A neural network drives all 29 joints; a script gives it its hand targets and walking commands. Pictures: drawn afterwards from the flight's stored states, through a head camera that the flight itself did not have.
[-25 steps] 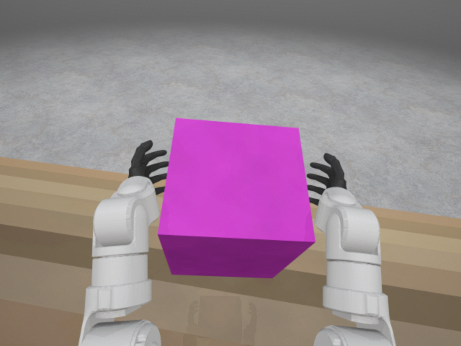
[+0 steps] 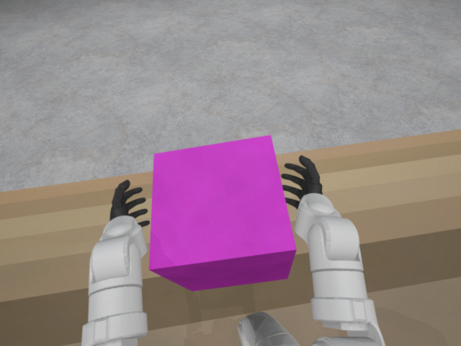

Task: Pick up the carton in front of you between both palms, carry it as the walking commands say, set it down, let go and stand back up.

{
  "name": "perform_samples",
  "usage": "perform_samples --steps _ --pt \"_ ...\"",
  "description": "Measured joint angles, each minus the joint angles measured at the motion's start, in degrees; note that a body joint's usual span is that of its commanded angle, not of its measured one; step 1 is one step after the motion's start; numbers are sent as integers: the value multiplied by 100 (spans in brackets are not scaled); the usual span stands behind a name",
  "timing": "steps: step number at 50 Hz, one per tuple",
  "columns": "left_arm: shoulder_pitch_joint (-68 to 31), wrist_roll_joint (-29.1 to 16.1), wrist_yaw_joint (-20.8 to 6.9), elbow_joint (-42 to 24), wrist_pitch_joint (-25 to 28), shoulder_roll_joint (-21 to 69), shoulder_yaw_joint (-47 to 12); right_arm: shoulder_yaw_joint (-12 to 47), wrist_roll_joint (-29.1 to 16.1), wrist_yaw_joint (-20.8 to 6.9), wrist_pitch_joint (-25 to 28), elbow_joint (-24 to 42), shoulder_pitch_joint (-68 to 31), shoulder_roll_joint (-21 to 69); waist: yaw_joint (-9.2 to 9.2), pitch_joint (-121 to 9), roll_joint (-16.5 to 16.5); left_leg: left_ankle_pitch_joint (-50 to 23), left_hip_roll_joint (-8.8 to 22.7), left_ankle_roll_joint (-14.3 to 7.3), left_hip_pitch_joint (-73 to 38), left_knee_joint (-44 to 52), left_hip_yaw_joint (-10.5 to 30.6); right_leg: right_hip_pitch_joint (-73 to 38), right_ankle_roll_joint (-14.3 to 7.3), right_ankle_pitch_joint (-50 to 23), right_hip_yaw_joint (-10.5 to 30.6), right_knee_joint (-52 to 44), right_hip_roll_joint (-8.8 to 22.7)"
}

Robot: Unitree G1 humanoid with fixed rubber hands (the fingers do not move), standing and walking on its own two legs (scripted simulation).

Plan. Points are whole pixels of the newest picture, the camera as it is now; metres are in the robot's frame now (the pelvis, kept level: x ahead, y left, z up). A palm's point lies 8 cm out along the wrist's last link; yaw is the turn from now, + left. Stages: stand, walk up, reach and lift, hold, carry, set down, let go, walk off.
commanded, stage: carry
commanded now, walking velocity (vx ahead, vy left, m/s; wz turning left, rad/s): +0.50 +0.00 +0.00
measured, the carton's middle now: (226, 222) +0.34 -0.05 -0.02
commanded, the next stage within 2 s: none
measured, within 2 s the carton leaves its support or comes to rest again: neither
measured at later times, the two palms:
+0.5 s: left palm (145, 159) +0.68 +0.15 -0.16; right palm (241, 136) +0.72 -0.16 -0.17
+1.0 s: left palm (160, 122) +1.09 +0.14 -0.36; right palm (219, 105) +1.15 -0.14 -0.36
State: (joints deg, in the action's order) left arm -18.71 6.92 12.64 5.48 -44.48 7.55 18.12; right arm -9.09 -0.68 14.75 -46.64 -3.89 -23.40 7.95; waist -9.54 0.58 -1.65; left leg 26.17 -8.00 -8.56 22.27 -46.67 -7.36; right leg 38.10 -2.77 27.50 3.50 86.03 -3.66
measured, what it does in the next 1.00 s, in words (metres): goes down: right foot 0.15 m lower, then left foot 0.15 m lower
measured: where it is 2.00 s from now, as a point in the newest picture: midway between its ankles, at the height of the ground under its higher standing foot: (215, 189)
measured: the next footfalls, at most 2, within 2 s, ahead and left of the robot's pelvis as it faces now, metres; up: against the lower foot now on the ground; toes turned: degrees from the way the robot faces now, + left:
right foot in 0.22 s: +0.32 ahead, -0.10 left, -0.15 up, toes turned +1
left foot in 0.56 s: +0.57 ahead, +0.09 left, -0.31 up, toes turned +2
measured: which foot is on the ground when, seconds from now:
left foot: down 0.00-0.22, up 0.24-0.54, down 0.56-0.92, up 0.94-1.00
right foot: up 0.00-0.20, down 0.22-0.58, up 0.60-0.88, down 0.90-1.00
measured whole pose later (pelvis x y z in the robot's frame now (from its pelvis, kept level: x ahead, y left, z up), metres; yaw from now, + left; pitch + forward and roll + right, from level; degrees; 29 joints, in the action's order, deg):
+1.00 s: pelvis +0.79 -0.06 -0.46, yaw +2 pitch +1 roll -1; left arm -24.6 1.3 20.6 11.9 -39.1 10.2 9.8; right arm -14.4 6.3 20.5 -39.1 -12.4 -24.0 8.7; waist 10.3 -4.5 0.8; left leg 39.7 -1.4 -0.1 30.7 -101.5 4.8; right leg 25.8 -7.5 22.9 -4.6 46.9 -5.8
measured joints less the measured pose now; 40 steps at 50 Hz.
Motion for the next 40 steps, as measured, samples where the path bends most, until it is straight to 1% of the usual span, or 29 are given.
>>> perform_samples --steps 2,4,7,8,9,10,11,12,13,14,16,18,19,21,23,25,26,27,28,29,30,31,32,33,34,35,37,39,40 --pt "183 -52 -49 56 59 83 86 -33 -47 13 38 -129 78 49 -100 92 -3 565 12 -19 -157 -347 122 316 36 -666 10 -1297 172" --pt "212 -162 -92 14 118 116 162 -148 -85 -31 140 -191 162 139 -90 213 114 1083 47 35 -345 -768 256 365 40 -1908 -21 -2510 291" --pt "90 -257 -109 -135 303 99 113 -219 -88 -67 342 -214 321 229 229 191 322 2041 214 162 -609 -1588 327 15 -30 -4052 -357 -4140 308" --pt "27 -264 -101 -119 348 58 54 -203 -71 -92 401 -215 392 207 396 101 389 2302 291 261 -652 -1956 290 -177 -43 -4527 -516 -4494 293" --pt "-43 -278 -96 -66 370 18 -79 -181 -21 -111 451 -208 475 177 611 12 453 2349 384 237 -660 -2459 186 -443 -69 -4727 -670 -4680 255" --pt "-136 -295 -110 -5 374 -8 -229 -230 29 -164 451 -150 562 128 868 -81 484 1704 506 188 -598 -3142 91 -797 -174 -4845 -867 -4803 208" --pt "-255 -347 -122 67 369 -14 -414 -306 95 -199 440 -63 651 47 1165 -200 505 1295 589 232 -427 -4009 105 -1178 -315 -4492 -1012 -4913 145" --pt "-364 -443 -121 165 376 15 -592 -366 185 -202 494 -48 683 -102 1468 -290 350 1316 691 372 -157 -4782 318 -1287 -381 -3193 -1120 -4713 -67" --pt "-443 -577 -102 211 352 13 -734 -406 288 -181 538 -108 646 -227 1733 -305 244 1379 658 479 112 -5214 567 -1226 -541 -2610 -1234 -4509 -195" --pt "-474 -733 -66 234 327 -28 -854 -442 388 -144 548 -219 594 -298 1908 -266 191 1225 571 536 360 -5301 819 -1167 -675 -2086 -1278 -4122 -310" --pt "-456 -969 169 275 320 -111 -1068 -593 517 -47 541 -361 581 -277 2103 -216 226 776 457 599 910 -4684 1124 -1202 -689 -868 -1168 -3576 -482" --pt "-391 -1068 302 371 299 -107 -1164 -823 589 -9 553 -413 607 -189 2147 -176 204 179 592 667 1357 -3435 1153 -1351 -542 -74 -1097 -3300 -541" --pt "-366 -1070 337 417 272 -85 -1166 -941 578 -28 548 -445 599 -147 2123 -160 202 -275 666 682 1532 -2827 1095 -1416 -509 292 -1049 -3158 -536" --pt "-350 -1045 343 537 228 -31 -1088 -1116 550 -102 559 -493 541 -82 2063 -122 197 -1515 776 646 1755 -1940 962 -1467 -502 932 -937 -2669 -460" --pt "-313 -1001 310 658 211 1 -1052 -1140 482 -189 615 -502 538 -63 1974 -137 149 -2788 865 606 1691 -1014 901 -1576 -411 1551 -813 -2143 -367" --pt "-239 -919 223 718 198 39 -1022 -1099 427 -250 663 -479 574 -89 1771 -236 17 -3654 902 603 1385 26 864 -1747 -315 2163 -762 -1652 -287" --pt "-192 -853 182 712 201 66 -998 -1048 404 -271 672 -457 598 -108 1647 -302 -41 -3837 880 588 1180 375 821 -1809 -281 2332 -770 -1326 -218" --pt "-147 -768 145 684 220 96 -963 -957 375 -287 675 -446 606 -109 1490 -347 -80 -3954 855 567 895 666 709 -1865 -220 1983 -785 -965 -118" --pt "-96 -689 92 611 250 92 -874 -857 354 -305 674 -465 576 -97 1275 -383 -91 -3677 817 477 547 857 554 -1845 -153 1515 -806 -401 -4" --pt "-55 -604 70 546 294 12 -781 -723 334 -307 686 -557 503 -46 997 -412 11 -2615 677 424 289 857 421 -1707 -89 963 -737 260 151" --pt "-35 -496 81 513 353 -103 -696 -575 310 -289 701 -668 395 10 711 -454 89 -1554 518 398 183 744 370 -1453 -8 980 -575 894 174" --pt "-35 -384 113 550 402 -191 -648 -407 256 -242 714 -740 336 37 471 -499 104 -756 381 447 209 512 401 -1130 42 1040 -393 1291 96" --pt "-38 -269 139 591 429 -229 -589 -229 148 -198 717 -759 332 40 283 -501 79 -656 304 433 279 278 406 -822 67 968 -236 1352 5" --pt "-65 -244 241 640 444 -160 -604 4 59 46 760 -748 335 77 149 -451 59 -549 253 389 320 -10 395 -558 93 856 -118 1122 -31" --pt "-78 -104 420 683 489 -35 -494 113 101 331 783 -745 346 126 68 -387 78 -255 202 372 302 -256 380 -332 122 665 -29 625 5" --pt "-60 -5 548 701 555 68 -324 209 41 404 758 -718 379 140 12 -334 97 72 167 370 247 -431 382 -142 159 443 17 -57 73" --pt "35 38 637 722 632 201 -59 362 1 568 702 -729 436 192 -61 -295 133 619 151 401 115 -726 414 151 177 -143 61 -1309 203" --pt "40 -33 645 758 620 215 24 379 -4 626 647 -810 411 195 -63 -228 151 1100 210 463 -48 -1093 558 242 151 -1205 59 -2296 279" --pt "14 -71 633 754 607 217 14 345 34 629 624 -845 386 198 24 -198 163 1385 287 515 -148 -1324 625 197 124 -1984 28 -2766 281"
